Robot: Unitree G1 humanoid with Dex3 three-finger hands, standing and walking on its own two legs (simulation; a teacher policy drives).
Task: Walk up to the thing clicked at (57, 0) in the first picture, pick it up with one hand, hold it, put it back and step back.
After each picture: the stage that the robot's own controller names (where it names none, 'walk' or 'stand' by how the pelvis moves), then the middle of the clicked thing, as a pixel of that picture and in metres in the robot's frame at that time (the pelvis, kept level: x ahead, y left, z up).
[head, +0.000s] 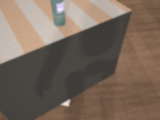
stand; (57, 3) +0.83 +0.15 +0.06
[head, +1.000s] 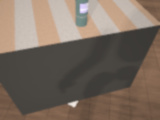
walk; (81, 3) +0.82 +0.07 +0.07
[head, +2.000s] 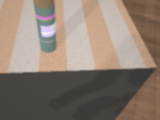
walk; (46, 24) +0.55 +0.17 +0.10
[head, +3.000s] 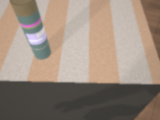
stand; (34, 30) +0.49 +0.20 +0.10
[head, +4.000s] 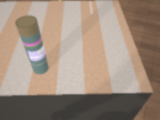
stand; (34, 48) +0.49 +0.20 +0.06
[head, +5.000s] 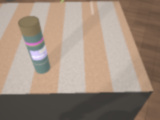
stand; (36, 48) +0.50 +0.20 +0.06
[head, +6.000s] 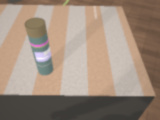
stand; (41, 49) +0.50 +0.19 +0.06
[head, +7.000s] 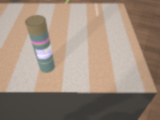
stand; (42, 47) +0.51 +0.18 +0.06
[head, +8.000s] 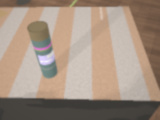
rise first; (44, 52) +0.48 +0.19 +0.06
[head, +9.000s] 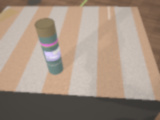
go down; (51, 49) +0.50 +0.18 +0.06
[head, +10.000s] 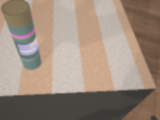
go down; (25, 40) +0.47 +0.17 +0.09
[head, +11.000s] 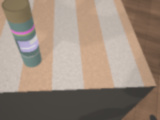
approach; (25, 37) +0.48 +0.17 +0.09
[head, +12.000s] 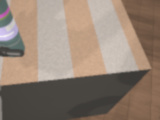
close; (1, 23) +0.49 +0.20 +0.13
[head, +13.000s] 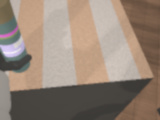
lift; (9, 40) +0.44 +0.20 +0.13
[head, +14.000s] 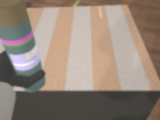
lift; (22, 50) +0.32 +0.16 +0.24
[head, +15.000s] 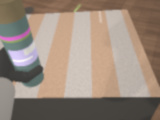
hold; (20, 47) +0.33 +0.17 +0.25
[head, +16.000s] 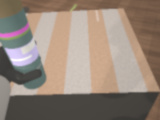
hold; (20, 45) +0.31 +0.17 +0.26
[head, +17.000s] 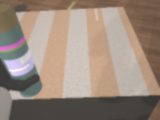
hold; (16, 56) +0.32 +0.18 +0.22
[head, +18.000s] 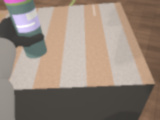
crouch; (24, 15) +0.43 +0.16 +0.28
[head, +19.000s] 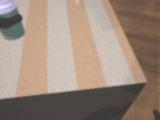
lower; out of the picture +0.51 +0.19 +0.26
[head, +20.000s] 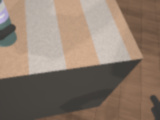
lower; out of the picture +0.53 +0.19 +0.14
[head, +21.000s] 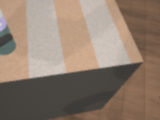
lower; out of the picture +0.52 +0.19 +0.14
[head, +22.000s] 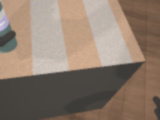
lower; out of the picture +0.52 +0.20 +0.14
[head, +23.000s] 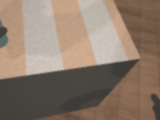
lower; out of the picture +0.53 +0.20 +0.14
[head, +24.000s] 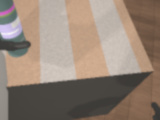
open; (6, 21) +0.50 +0.18 +0.13
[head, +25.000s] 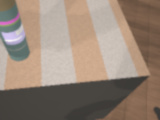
sink last; (10, 28) +0.49 +0.18 +0.11
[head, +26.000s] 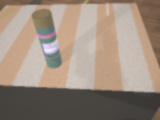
sink last; (48, 41) +0.52 +0.18 +0.10
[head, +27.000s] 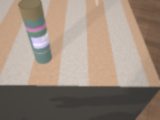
stand; (38, 35) +0.51 +0.18 +0.11
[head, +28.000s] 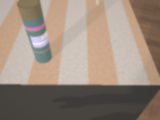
stand; (37, 34) +0.51 +0.18 +0.12
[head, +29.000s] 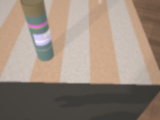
stand; (40, 32) +0.52 +0.17 +0.12
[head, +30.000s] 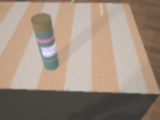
stand; (47, 45) +0.52 +0.17 +0.06
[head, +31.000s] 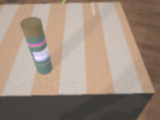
stand; (39, 49) +0.50 +0.19 +0.06
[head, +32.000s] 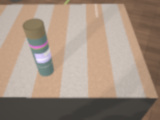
stand; (40, 50) +0.49 +0.18 +0.06
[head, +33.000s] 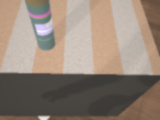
walk; (41, 21) +0.52 +0.16 +0.08
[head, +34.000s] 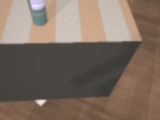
walk; out of the picture +0.67 +0.23 +0.08
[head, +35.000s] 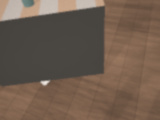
walk; out of the picture +0.96 +0.38 +0.10
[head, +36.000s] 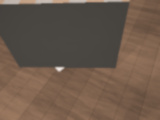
walk; out of the picture +1.13 +0.19 +0.08
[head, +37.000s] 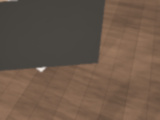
walk; out of the picture +1.10 +0.33 +0.11
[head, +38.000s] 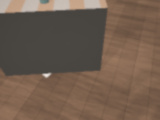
stand; out of the picture +1.17 +0.31 +0.06
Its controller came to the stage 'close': yes
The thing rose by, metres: 0.22
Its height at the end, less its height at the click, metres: +0.00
